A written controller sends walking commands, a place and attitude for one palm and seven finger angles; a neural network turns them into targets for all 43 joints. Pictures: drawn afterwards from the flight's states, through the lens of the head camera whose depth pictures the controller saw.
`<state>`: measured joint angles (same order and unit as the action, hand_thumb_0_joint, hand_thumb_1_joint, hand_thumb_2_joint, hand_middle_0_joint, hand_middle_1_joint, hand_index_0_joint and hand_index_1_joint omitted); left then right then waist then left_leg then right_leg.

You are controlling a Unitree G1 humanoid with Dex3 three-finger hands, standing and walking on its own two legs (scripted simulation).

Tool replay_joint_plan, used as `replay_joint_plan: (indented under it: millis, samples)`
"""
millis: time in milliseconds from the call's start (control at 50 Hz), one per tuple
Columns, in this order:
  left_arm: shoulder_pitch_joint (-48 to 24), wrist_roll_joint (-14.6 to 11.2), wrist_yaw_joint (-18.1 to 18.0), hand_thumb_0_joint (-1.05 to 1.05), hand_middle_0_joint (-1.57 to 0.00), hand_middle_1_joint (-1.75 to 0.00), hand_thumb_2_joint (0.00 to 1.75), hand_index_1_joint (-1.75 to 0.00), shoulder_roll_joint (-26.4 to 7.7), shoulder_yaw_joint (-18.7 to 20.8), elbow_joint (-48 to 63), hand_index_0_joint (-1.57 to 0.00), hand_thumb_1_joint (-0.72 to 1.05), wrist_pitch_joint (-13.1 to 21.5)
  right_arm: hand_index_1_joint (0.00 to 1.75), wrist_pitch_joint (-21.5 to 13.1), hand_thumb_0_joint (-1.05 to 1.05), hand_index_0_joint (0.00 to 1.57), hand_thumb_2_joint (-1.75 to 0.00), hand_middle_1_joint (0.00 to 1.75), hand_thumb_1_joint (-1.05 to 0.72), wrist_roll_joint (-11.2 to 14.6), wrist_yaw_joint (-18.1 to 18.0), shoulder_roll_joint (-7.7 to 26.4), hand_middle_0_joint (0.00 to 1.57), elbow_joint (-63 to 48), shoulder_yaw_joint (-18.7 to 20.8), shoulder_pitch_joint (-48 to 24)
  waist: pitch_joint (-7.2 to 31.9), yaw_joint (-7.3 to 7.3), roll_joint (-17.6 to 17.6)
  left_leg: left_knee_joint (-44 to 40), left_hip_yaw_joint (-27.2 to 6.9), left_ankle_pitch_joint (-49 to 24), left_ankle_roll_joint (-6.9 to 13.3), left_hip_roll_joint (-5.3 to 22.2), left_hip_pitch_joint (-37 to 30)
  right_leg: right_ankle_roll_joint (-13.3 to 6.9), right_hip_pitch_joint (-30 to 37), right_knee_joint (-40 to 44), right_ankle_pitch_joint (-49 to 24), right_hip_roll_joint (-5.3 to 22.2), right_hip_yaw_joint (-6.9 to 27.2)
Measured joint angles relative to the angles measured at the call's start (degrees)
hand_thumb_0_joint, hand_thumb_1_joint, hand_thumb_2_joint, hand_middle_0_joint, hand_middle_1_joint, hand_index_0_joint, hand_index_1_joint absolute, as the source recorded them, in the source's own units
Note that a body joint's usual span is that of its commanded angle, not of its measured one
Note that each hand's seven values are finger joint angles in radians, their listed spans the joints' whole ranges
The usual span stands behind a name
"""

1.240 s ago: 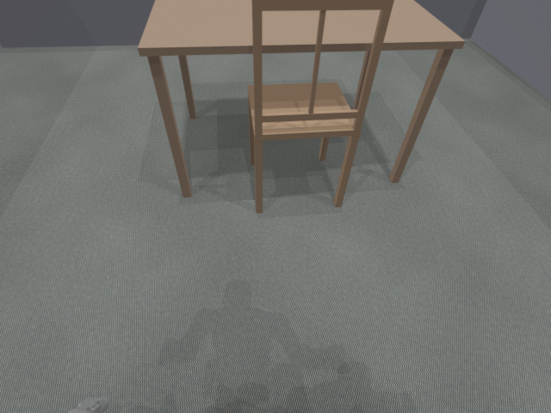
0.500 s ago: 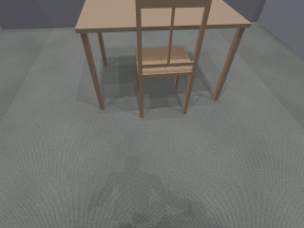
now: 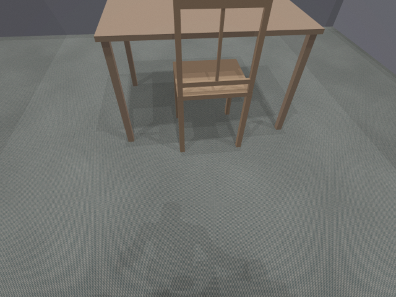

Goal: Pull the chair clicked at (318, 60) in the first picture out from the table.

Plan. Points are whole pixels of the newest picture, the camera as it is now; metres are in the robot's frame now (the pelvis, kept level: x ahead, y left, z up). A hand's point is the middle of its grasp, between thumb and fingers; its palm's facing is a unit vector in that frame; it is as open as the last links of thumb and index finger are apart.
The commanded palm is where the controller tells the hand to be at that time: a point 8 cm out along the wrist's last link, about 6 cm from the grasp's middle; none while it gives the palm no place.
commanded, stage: look at it before walking up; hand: left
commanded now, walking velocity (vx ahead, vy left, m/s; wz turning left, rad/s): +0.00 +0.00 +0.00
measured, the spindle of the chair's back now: (219, 48) +1.20 -0.04 -0.05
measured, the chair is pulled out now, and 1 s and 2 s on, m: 0.00 0.00 0.00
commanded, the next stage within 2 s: walk to a spot facing it in 0.20 s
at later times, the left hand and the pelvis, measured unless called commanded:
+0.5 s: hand out of the picture +0.08 +0.24 -0.17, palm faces -0.06 -0.95 -0.31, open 7.4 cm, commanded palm none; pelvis +0.00 +0.00 -0.01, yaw -4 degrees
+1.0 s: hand out of the picture +0.05 +0.14 -0.15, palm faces -0.23 -0.95 -0.22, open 7.4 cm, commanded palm none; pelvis +0.05 -0.05 +0.00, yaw -19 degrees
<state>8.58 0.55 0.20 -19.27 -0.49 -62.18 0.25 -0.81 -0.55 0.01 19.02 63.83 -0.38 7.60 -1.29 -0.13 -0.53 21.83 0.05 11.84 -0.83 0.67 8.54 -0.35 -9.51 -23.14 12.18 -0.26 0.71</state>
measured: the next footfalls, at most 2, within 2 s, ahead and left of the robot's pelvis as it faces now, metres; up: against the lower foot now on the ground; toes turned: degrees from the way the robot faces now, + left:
left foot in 1.30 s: +0.35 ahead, +0.00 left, +0.00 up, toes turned -25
right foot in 1.94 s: +0.46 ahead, -0.25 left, +0.00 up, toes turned -59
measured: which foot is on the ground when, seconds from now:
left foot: down 0.00-0.72, up 0.74-1.00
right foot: down 0.00-1.00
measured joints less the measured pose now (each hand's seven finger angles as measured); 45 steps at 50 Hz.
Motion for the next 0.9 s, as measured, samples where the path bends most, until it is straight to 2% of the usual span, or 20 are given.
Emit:
replay_joint_plan:
  millis: [360, 440, 580, 660, 700, 720, 760, 780, 840, 900]
  samples:
    - [0.0, 0.0, 0.0, 0.01, -0.20, -0.30, 0.90, -0.30, -0.3, 0.1, 0.0, -0.20, 0.90, 0.1, 0.30, -0.1, 0.01, 0.20, -0.90, 0.30, -0.90, 0.0, -0.1, 0.1, 0.20, -0.2, 0.0, -1.0, -0.2, -0.33, -0.1, -0.6, 0.4, 0.4, 0.0, 0.2, -0.9, 0.0, 0.8, 0.7, 0.2, -0.2, 0.4]
    - [0.7, 0.0, -0.5, 0.01, -0.20, -0.30, 0.90, -0.30, 0.2, 0.7, 1.2, -0.20, 0.90, -1.0, 0.30, 0.4, 0.01, 0.20, -0.90, 0.30, -0.90, -0.1, -0.8, -0.6, 0.20, -1.6, 0.5, -1.3, -0.4, -0.89, -0.1, 1.5, 1.9, 1.7, -0.1, 0.7, 0.1, 0.0, -1.0, -1.6, 0.9, -0.7, 1.9]
    - [3.0, 0.3, 0.1, 0.01, -0.20, -0.29, 0.90, -0.30, 2.5, 1.6, 4.5, -0.20, 0.90, -3.3, 0.30, 1.6, 0.00, 0.20, -0.90, 0.30, -0.90, -0.2, -1.2, -4.2, 0.20, -6.0, 1.4, -0.2, -1.8, -0.95, -1.2, 7.8, 6.0, 5.1, -0.2, 1.7, 3.1, 0.0, -7.1, -10.8, 3.8, -2.0, 5.3]
    - [4.3, 0.4, 0.8, 0.01, -0.20, -0.29, 0.90, -0.30, 4.4, 2.4, 6.0, -0.20, 0.90, -4.1, 0.30, 1.8, 0.00, 0.20, -0.90, 0.30, -0.90, -0.4, -0.8, -5.6, 0.20, -7.0, 1.8, 0.8, -3.1, -1.58, -0.9, 10.4, 9.3, 7.0, -0.6, 3.0, 2.8, 0.7, -11.2, -22.8, 12.9, -0.7, 0.6]
    - [5.8, 0.6, 1.5, 0.01, -0.20, -0.29, 0.90, -0.30, 5.6, 2.6, 6.7, -0.20, 0.90, -4.0, 0.30, 2.1, 0.00, 0.20, -0.90, 0.30, -0.90, -0.7, -0.5, -5.4, 0.20, -7.1, 2.0, 2.0, -2.6, -1.82, 0.7, 12.8, 10.3, 8.7, -1.4, 4.7, 3.1, 0.6, -9.8, -21.4, 13.1, -0.1, -2.0]
    - [6.8, 0.7, 1.8, 0.01, -0.20, -0.29, 0.90, -0.30, 6.0, 2.7, 7.3, -0.20, 0.90, -3.4, 0.30, 2.4, 0.00, 0.20, -0.90, 0.30, -0.90, -0.7, -0.3, -5.2, 0.21, -7.2, 2.2, 2.8, -1.9, -1.97, 1.4, 15.7, 10.5, 10.8, -1.5, 5.7, 4.2, 0.2, -8.2, -18.1, 12.1, 0.0, -2.7]
    - [8.3, 0.9, 1.3, 0.01, -0.20, -0.30, 0.90, -0.30, 6.8, 2.7, 7.7, -0.20, 0.90, -1.8, 0.30, 3.2, 0.01, 0.20, -0.90, 0.30, -0.90, -0.7, -0.1, -5.1, 0.21, -6.8, 2.5, 3.7, -1.2, -2.25, 2.5, 27.8, 6.7, 18.2, -1.6, 5.7, 9.4, -2.7, -8.8, -18.8, 10.6, -1.3, -3.5]
    - [9.1, 0.8, 0.9, 0.01, -0.20, -0.29, 0.90, -0.30, 7.2, 2.6, 7.8, -0.20, 0.90, -1.2, 0.30, 3.6, 0.01, 0.20, -0.90, 0.30, -0.90, -0.7, 0.1, -5.1, 0.20, -6.5, 2.6, 4.0, -1.2, -2.37, 2.8, 33.5, 4.6, 18.4, -1.4, 4.9, 12.0, -3.8, -8.2, -18.2, 10.6, -1.8, -3.7]
    - [12.3, 0.5, 0.3, 0.01, -0.20, -0.29, 0.90, -0.30, 8.1, 2.6, 7.3, -0.20, 0.90, 0.2, 0.30, 3.2, 0.01, 0.20, -0.90, 0.30, -0.90, -0.9, 0.8, -5.5, 0.20, -6.5, 2.8, 3.9, -0.8, -3.18, 2.0, 42.5, 2.7, 11.8, -1.3, 3.6, 17.9, -4.8, -4.7, -11.6, 7.8, -2.9, -2.0]
    - [15.3, 0.4, 0.4, 0.01, -0.20, -0.30, 0.90, -0.30, 9.0, 2.3, 5.8, -0.20, 0.90, 1.0, 0.30, 1.9, 0.01, 0.20, -0.90, 0.30, -0.91, -0.9, 1.1, -5.7, 0.20, -7.9, 3.1, 3.0, -0.6, -2.74, 1.2, 43.2, 2.1, 5.1, -2.1, 3.7, 22.1, -5.1, -1.3, -4.2, 4.5, -3.5, 0.3]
